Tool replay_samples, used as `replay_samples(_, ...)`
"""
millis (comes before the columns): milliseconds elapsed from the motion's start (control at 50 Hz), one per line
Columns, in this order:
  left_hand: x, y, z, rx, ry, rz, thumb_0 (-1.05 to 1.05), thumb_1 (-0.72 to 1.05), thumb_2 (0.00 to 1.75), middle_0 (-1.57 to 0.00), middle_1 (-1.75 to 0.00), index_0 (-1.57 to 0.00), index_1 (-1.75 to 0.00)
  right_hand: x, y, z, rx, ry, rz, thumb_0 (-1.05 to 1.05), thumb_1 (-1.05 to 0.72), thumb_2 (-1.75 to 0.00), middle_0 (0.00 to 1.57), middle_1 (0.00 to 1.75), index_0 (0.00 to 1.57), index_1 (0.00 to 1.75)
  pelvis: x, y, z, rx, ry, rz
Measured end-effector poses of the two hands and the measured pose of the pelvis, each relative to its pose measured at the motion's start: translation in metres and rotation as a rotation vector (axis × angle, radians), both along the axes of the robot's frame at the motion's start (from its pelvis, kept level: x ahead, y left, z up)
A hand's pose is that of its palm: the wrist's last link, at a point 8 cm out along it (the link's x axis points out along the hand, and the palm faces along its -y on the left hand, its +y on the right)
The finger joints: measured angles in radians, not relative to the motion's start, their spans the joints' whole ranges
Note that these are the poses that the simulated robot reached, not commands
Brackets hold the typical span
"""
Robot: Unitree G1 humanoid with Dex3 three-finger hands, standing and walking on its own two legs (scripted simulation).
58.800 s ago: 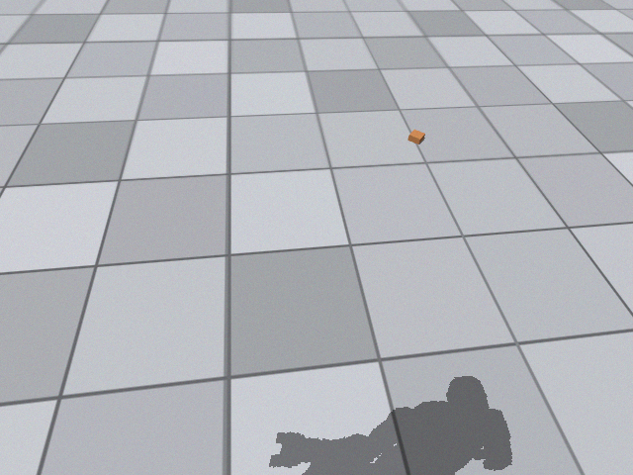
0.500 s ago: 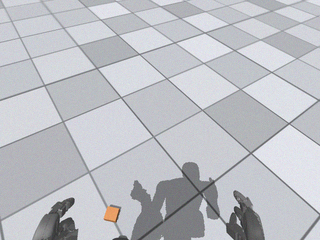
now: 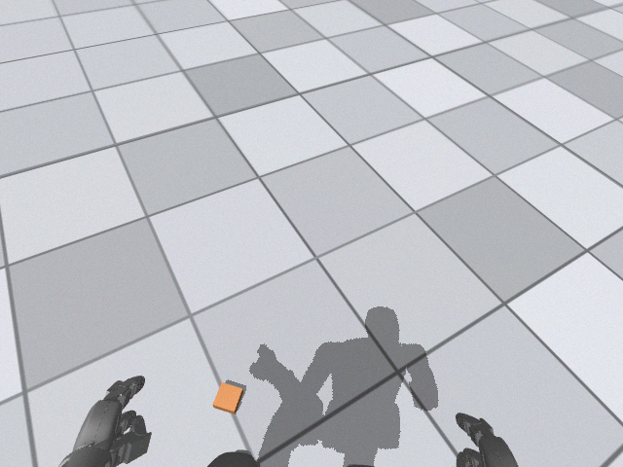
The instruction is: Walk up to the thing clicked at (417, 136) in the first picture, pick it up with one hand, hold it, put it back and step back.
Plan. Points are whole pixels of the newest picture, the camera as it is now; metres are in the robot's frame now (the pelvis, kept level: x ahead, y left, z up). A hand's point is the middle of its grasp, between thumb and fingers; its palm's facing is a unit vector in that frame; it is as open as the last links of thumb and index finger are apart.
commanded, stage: stand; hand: left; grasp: from above
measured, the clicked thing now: (228, 398) +0.38 +0.20 -0.72
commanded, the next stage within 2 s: none
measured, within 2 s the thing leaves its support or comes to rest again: neither
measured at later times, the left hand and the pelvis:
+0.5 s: hand out of the picture +0.04 +0.24 -0.12, palm faces +0.07 -0.94 -0.32, open 7.4 cm; pelvis +0.00 +0.00 +0.04, yaw +2 degrees
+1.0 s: hand out of the picture +0.06 +0.24 -0.12, palm faces +0.07 -0.94 -0.33, open 7.4 cm; pelvis +0.00 -0.01 +0.04, yaw +2 degrees
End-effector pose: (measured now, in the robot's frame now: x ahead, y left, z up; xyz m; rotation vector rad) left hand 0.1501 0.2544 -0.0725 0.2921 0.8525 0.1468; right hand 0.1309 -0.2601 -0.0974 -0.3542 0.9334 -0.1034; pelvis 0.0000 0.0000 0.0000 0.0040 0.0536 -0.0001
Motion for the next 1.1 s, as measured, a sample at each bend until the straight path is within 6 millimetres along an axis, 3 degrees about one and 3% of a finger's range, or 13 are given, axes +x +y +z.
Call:
replay_samples(180, -0.055, 0.030, -0.015, 0.018, 0.210, 0.115, 0.01, 0.91, 0.90, -0.20, -0.30, -0.20, -0.30, -0.031, -0.011, 0.005, 0.001, 0.144, -0.086, 0.01, -0.91, -0.90, 0.20, 0.30, 0.20, 0.30, 0.004, 0.006, 0.020, -0.005, -0.055, 0.005)
replay_samples(340, -0.101, 0.030, -0.017, 0.000, 0.350, 0.179, 0.01, 0.91, 0.90, -0.20, -0.30, -0.20, -0.30, -0.049, -0.004, 0.006, 0.022, 0.232, -0.114, 0.01, -0.91, -0.90, 0.20, 0.30, 0.20, 0.30, 0.006, 0.007, 0.033, -0.006, -0.094, 0.021)
replay_samples(460, -0.119, 0.028, -0.016, -0.006, 0.407, 0.194, 0.01, 0.91, 0.90, -0.20, -0.30, -0.20, -0.30, -0.053, -0.003, 0.006, 0.034, 0.259, -0.126, 0.01, -0.91, -0.90, 0.20, 0.30, 0.20, 0.30, 0.004, 0.005, 0.039, -0.007, -0.113, 0.028)
replay_samples(680, -0.122, 0.029, -0.012, 0.000, 0.416, 0.204, 0.01, 0.90, 0.90, -0.20, -0.30, -0.20, -0.30, -0.057, -0.013, 0.009, 0.023, 0.280, -0.134, 0.01, -0.91, -0.90, 0.20, 0.30, 0.20, 0.30, 0.001, 0.001, 0.042, -0.009, -0.124, 0.036)
replay_samples(1100, -0.099, 0.027, -0.007, 0.004, 0.384, 0.190, 0.01, 0.91, 0.90, -0.20, -0.30, -0.20, -0.30, -0.053, -0.028, 0.013, 0.003, 0.289, -0.124, 0.01, -0.91, -0.90, 0.20, 0.30, 0.20, 0.30, 0.005, -0.007, 0.044, -0.007, -0.117, 0.038)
